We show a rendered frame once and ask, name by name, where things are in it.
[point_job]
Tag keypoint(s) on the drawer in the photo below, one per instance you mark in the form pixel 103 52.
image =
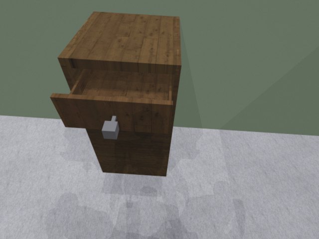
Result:
pixel 141 102

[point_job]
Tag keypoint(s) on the cabinet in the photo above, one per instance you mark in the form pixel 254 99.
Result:
pixel 129 43

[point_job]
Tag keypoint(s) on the handle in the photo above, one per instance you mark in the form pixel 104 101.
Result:
pixel 110 129

